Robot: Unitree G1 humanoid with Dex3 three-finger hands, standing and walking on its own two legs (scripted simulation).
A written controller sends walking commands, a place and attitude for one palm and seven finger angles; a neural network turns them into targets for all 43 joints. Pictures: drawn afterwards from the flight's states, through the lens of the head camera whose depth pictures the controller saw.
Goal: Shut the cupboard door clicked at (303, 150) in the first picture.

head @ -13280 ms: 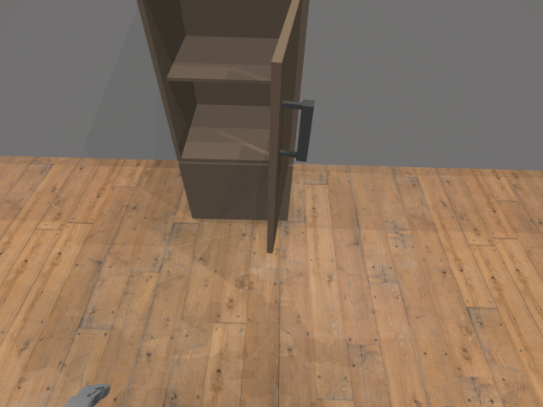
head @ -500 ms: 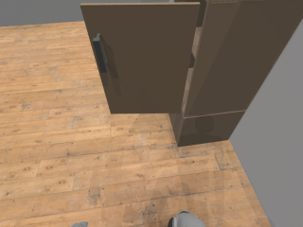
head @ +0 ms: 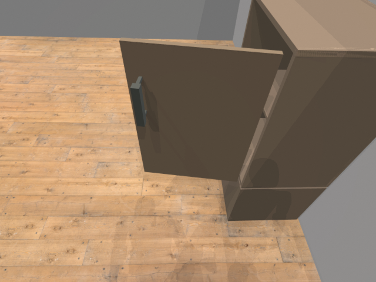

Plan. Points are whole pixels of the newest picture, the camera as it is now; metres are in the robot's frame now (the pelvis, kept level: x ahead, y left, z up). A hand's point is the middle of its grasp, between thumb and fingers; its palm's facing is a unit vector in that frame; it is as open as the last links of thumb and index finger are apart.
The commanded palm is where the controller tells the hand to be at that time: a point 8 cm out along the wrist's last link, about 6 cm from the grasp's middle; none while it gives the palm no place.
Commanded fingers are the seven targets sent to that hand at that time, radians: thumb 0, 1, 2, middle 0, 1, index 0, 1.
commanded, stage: take the last steps up to it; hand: left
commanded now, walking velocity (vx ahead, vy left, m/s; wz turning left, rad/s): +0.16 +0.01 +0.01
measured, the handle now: (140, 101) +0.58 +0.21 +0.04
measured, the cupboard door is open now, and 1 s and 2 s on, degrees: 82 82 82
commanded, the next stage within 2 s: come to a stop and stand still in 0.02 s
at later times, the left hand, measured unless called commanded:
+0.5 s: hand out of the picture +0.13 +0.17 -0.18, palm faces +0.01 -0.97 -0.26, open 7.4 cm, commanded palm none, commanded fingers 0.00 0.90 0.90 -0.20 -0.30 -0.20 -0.30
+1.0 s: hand out of the picture +0.04 +0.19 -0.18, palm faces +0.08 -0.98 -0.18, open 7.4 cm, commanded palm none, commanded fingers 0.00 0.90 0.90 -0.20 -0.30 -0.20 -0.30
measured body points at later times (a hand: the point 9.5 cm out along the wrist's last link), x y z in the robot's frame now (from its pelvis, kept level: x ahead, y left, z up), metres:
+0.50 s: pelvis +0.08 -0.02 -0.01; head +0.11 -0.04 +0.44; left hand +0.13 +0.22 -0.16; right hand +0.08 -0.24 -0.18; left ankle +0.05 +0.11 -0.73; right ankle +0.11 -0.12 -0.74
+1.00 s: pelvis +0.03 +0.01 +0.00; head +0.02 +0.02 +0.45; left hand +0.04 +0.25 -0.16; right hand +0.04 -0.21 -0.15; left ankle -0.01 +0.13 -0.74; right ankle +0.06 -0.12 -0.71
